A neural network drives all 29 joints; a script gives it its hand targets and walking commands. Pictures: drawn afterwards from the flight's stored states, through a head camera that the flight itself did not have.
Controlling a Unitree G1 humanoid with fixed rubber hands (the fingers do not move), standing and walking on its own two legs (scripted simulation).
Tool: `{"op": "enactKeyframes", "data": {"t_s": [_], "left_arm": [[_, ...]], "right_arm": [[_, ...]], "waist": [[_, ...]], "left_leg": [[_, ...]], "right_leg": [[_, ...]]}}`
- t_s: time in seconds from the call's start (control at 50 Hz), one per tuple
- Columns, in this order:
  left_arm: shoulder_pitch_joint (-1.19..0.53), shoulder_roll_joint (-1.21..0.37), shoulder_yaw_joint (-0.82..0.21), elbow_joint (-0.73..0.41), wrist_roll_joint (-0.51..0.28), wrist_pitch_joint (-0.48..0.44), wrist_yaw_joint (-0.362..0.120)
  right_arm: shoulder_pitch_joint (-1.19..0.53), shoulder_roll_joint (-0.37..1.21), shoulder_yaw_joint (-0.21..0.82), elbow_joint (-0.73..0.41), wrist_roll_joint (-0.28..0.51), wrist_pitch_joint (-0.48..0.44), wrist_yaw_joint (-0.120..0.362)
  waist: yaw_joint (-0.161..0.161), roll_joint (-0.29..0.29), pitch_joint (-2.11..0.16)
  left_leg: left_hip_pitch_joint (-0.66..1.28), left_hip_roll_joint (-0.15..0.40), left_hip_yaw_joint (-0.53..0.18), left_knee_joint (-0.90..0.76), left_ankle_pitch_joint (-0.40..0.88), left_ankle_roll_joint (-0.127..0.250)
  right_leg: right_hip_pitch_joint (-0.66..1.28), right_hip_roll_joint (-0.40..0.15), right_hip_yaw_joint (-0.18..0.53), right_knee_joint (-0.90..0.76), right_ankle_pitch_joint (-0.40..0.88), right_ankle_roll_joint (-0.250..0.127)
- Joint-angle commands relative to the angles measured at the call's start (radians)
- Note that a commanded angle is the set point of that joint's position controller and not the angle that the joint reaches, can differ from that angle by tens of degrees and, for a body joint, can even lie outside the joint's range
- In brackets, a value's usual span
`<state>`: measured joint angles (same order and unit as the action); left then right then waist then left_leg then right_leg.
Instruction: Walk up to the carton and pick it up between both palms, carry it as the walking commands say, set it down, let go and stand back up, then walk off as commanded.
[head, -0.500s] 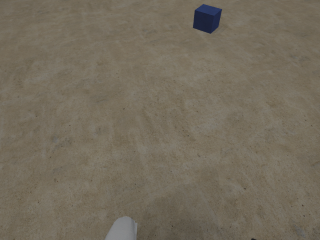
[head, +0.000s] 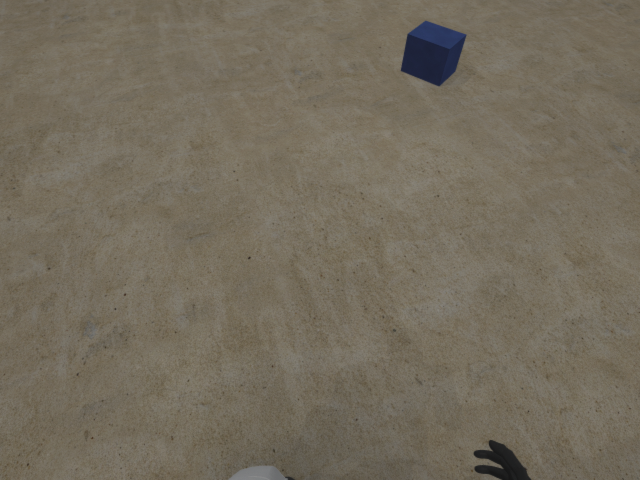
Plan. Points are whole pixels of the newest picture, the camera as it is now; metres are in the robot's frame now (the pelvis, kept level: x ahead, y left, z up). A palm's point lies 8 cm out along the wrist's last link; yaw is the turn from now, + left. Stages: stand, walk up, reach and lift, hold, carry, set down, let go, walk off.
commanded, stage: walk up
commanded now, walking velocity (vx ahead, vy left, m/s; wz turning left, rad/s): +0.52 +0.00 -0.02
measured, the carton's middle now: (432, 53) +2.25 -0.48 -0.66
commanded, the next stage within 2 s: none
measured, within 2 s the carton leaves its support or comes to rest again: neither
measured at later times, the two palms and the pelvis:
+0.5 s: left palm (217, 308) +0.36 +0.20 -0.11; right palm (538, 404) +0.25 -0.30 -0.14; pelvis +0.26 -0.06 +0.00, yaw +4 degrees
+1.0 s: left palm (210, 318) +0.34 +0.21 -0.11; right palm (446, 186) +0.66 -0.21 -0.11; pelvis +0.47 -0.01 +0.01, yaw +5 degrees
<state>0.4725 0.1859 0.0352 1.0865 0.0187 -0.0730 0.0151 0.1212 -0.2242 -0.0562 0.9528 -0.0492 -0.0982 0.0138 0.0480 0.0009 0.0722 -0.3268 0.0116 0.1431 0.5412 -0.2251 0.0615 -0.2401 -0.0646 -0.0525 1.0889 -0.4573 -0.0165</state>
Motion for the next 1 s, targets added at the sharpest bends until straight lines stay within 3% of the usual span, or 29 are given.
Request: {"op": "enactKeyframes", "data": {"t_s": [0.0, 0.04, 0.1, 0.12, 0.14, 0.18, 0.24, 0.28, 0.3, 0.32, 0.34, 0.36, 0.38, 0.4, 0.42, 0.44, 0.46, 0.48, 0.54, 0.62, 0.64, 0.66, 0.7, 0.84, 0.88, 0.94, 0.98], "left_arm": [[-0.081, 0.082, 0.037, -0.116, 0.004, 0.0, -0.012], [-0.06, 0.044, 0.039, -0.123, 0.02, 0.035, -0.03], [-0.143, 0.025, 0.044, -0.158, 0.027, 0.053, -0.048], [-0.2, 0.03, 0.041, -0.18, 0.025, 0.051, -0.053], [-0.25, 0.031, 0.04, -0.195, 0.025, 0.048, -0.057], [-0.345, 0.041, 0.036, -0.227, 0.015, 0.04, -0.06], [-0.438, 0.066, 0.042, -0.263, 0.01, 0.032, -0.062], [-0.449, 0.083, 0.047, -0.27, 0.006, 0.029, -0.06], [-0.419, 0.092, 0.055, -0.256, 0.01, 0.025, -0.055], [-0.355, 0.105, 0.065, -0.232, 0.006, 0.019, -0.048], [-0.26, 0.125, 0.071, -0.195, 0.02, 0.012, -0.042], [-0.123, 0.154, 0.08, -0.153, 0.028, 0.0, -0.035], [0.016, 0.237, 0.09, -0.125, 0.046, -0.007, -0.026], [0.019, 0.297, 0.087, -0.12, 0.028, 0.006, -0.02], [-0.027, 0.286, 0.095, -0.126, 0.024, 0.01, -0.025], [-0.119, 0.215, 0.076, -0.142, 0.029, 0.004, -0.024], [-0.174, 0.167, 0.06, -0.162, 0.029, -0.001, -0.024], [-0.193, 0.14, 0.053, -0.164, 0.018, -0.005, -0.021], [-0.135, 0.129, 0.046, -0.124, -0.007, -0.014, -0.019], [-0.059, 0.147, 0.043, -0.096, -0.009, -0.026, -0.009], [-0.034, 0.151, 0.043, -0.092, -0.004, -0.025, -0.007], [-0.007, 0.139, 0.042, -0.081, -0.009, -0.024, -0.006], [0.032, 0.129, 0.041, -0.077, -0.002, -0.022, -0.006], [0.114, 0.116, 0.039, -0.061, 0.02, -0.017, -0.004], [0.15, 0.117, 0.037, -0.042, 0.024, -0.013, -0.004], [0.166, 0.129, 0.035, -0.01, 0.024, -0.01, 0.0], [0.122, 0.134, 0.032, -0.018, 0.014, -0.011, -0.004]], "right_arm": [[0.176, -0.101, -0.012, 0.064, 0.02, -0.006, 0.005], [0.164, -0.074, -0.006, 0.078, 0.033, -0.012, 0.0], [0.205, -0.096, -0.007, 0.107, 0.059, -0.032, -0.009], [0.186, -0.09, -0.002, 0.107, 0.056, -0.033, -0.009], [0.204, -0.094, -0.003, 0.107, 0.062, -0.033, -0.009], [0.237, -0.105, -0.001, 0.117, 0.056, -0.029, -0.013], [0.311, -0.146, -0.011, 0.141, 0.05, -0.019, -0.024], [0.305, -0.154, -0.018, 0.152, 0.043, -0.01, -0.033], [0.297, -0.17, -0.024, 0.157, 0.035, -0.006, -0.038], [0.281, -0.158, -0.021, 0.163, 0.028, -0.003, -0.039], [0.274, -0.161, -0.024, 0.164, 0.023, 0.001, -0.038], [0.251, -0.162, -0.024, 0.155, 0.016, 0.005, -0.036], [0.271, -0.094, -0.005, 0.117, 0.024, 0.007, -0.029], [0.345, 0.014, 0.016, 0.085, 0.051, 0.012, -0.028], [0.347, -0.081, -0.006, 0.119, 0.032, 0.017, -0.029], [0.295, -0.077, -0.007, 0.113, 0.029, 0.013, -0.022], [0.249, -0.052, -0.006, 0.121, 0.028, 0.011, -0.016], [0.23, -0.059, -0.01, 0.112, 0.019, 0.019, -0.008], [0.209, -0.03, -0.005, 0.092, -0.007, 0.051, 0.005], [0.107, -0.043, -0.007, 0.056, -0.007, 0.074, 0.015], [0.066, -0.042, -0.004, 0.038, -0.004, 0.075, 0.019], [0.032, -0.036, -0.002, 0.023, 0.001, 0.077, 0.02], [-0.021, -0.038, -0.003, 0.002, 0.008, 0.079, 0.022], [-0.164, -0.023, -0.004, -0.073, 0.029, 0.066, 0.019], [-0.224, -0.029, -0.014, -0.096, 0.032, 0.062, 0.016], [-0.213, -0.014, -0.013, -0.096, 0.028, 0.048, 0.003], [-0.102, -0.021, -0.008, -0.068, 0.021, 0.039, 0.0]], "waist": [[-0.074, 0.067, 0.034], [-0.036, 0.112, 0.043], [-0.039, 0.166, 0.059], [-0.035, 0.16, 0.079], [-0.056, 0.165, 0.07], [-0.087, 0.157, 0.076], [-0.134, 0.15, 0.056], [-0.129, 0.16, 0.043], [-0.109, 0.166, 0.014], [-0.074, 0.122, -0.015], [-0.038, 0.082, -0.075], [0.021, 0.015, -0.174], [0.056, -0.155, -0.324], [0.029, -0.377, -0.408], [0.01, -0.22, -0.339], [-0.029, -0.161, -0.203], [-0.045, -0.09, -0.132], [-0.065, -0.075, -0.102], [-0.08, -0.135, -0.057], [-0.067, -0.124, -0.031], [-0.059, -0.12, -0.021], [-0.048, -0.124, -0.001], [-0.03, -0.119, 0.019], [0.001, -0.121, 0.05], [0.026, -0.115, 0.041], [0.022, -0.125, 0.037], [-0.03, -0.144, -0.002]], "left_leg": [[0.27, 0.332, -0.339, -0.336, 0.29, 0.103], [0.173, 0.263, -0.259, -0.395, 0.251, 0.064], [0.148, 0.182, -0.156, -0.446, 0.293, 0.04], [0.116, 0.161, -0.129, -0.461, 0.285, 0.036], [0.141, 0.142, -0.105, -0.463, 0.315, 0.024], [0.187, 0.132, -0.099, -0.458, 0.36, 0.022], [0.307, 0.192, -0.131, -0.42, 0.443, 0.036], [0.373, 0.227, -0.149, -0.369, 0.514, 0.031], [0.4, 0.239, -0.145, -0.312, 0.59, 0.019], [0.388, 0.243, -0.14, -0.236, 0.669, 0.004], [0.381, 0.214, -0.109, -0.101, 0.728, -0.013], [0.297, 0.175, -0.081, 0.097, 0.67, -0.031], [0.126, 0.114, -0.059, 0.411, 0.269, -0.042], [-0.19, -0.015, -0.069, 0.615, -0.353, -0.059], [-0.215, 0.042, -0.176, 0.666, -0.255, -0.051], [-0.213, 0.075, -0.183, 0.664, -0.16, -0.039], [-0.189, 0.098, -0.186, 0.658, -0.098, -0.036], [-0.174, 0.111, -0.185, 0.632, -0.059, -0.039], [-0.153, 0.107, -0.168, 0.571, 0.021, -0.067], [-0.257, 0.103, -0.134, 0.499, 0.085, -0.103], [-0.273, 0.109, -0.131, 0.467, 0.097, -0.108], [-0.306, 0.107, -0.128, 0.449, 0.131, -0.104], [-0.326, 0.11, -0.122, 0.383, 0.171, -0.107], [-0.323, 0.102, -0.092, 0.12, 0.152, -0.106], [-0.313, 0.099, -0.078, 0.078, 0.107, -0.094], [-0.27, 0.07, -0.054, 0.008, 0.03, -0.072], [-0.114, 0.029, -0.033, -0.045, 0.012, -0.04]], "right_leg": [[-0.41, -0.092, 0.092, 0.091, 0.08, -0.002], [-0.329, -0.088, 0.059, 0.013, 0.13, 0.027], [-0.321, -0.064, -0.014, -0.127, 0.283, 0.05], [-0.3, -0.063, -0.017, -0.203, 0.343, 0.052], [-0.288, -0.053, -0.042, -0.28, 0.393, 0.053], [-0.261, -0.028, -0.069, -0.421, 0.441, 0.055], [-0.285, -0.019, -0.068, -0.522, 0.457, 0.051], [-0.297, -0.022, -0.044, -0.564, 0.433, 0.035], [-0.266, -0.018, -0.039, -0.586, 0.404, 0.022], [-0.192, -0.007, -0.046, -0.586, 0.38, 0.011], [-0.068, 0.026, -0.079, -0.648, 0.38, -0.003], [0.13, 0.015, -0.082, -0.662, 0.379, -0.021], [0.369, -0.223, 0.162, -0.665, 0.335, -0.061], [0.597, -0.429, 0.548, -0.813, 0.354, -0.146], [0.449, -0.386, 0.601, -0.877, 0.318, -0.136], [0.3, -0.34, 0.489, -0.891, 0.282, -0.087], [0.191, -0.292, 0.375, -0.876, 0.328, -0.078], [0.127, -0.249, 0.307, -0.887, 0.311, -0.063], [0.049, -0.187, 0.215, -0.938, 0.348, -0.018], [0.091, -0.17, 0.134, -0.966, 0.404, -0.021], [0.099, -0.169, 0.129, -0.978, 0.349, -0.029], [0.118, -0.175, 0.13, -0.984, 0.353, -0.011], [0.121, -0.18, 0.12, -0.994, 0.342, -0.015], [0.213, -0.18, 0.078, -0.983, 0.304, -0.081], [0.253, -0.193, 0.073, -0.962, 0.318, -0.091], [0.308, -0.19, 0.053, -0.892, 0.529, -0.089], [0.281, -0.182, 0.029, -0.779, 0.764, -0.074]]}}
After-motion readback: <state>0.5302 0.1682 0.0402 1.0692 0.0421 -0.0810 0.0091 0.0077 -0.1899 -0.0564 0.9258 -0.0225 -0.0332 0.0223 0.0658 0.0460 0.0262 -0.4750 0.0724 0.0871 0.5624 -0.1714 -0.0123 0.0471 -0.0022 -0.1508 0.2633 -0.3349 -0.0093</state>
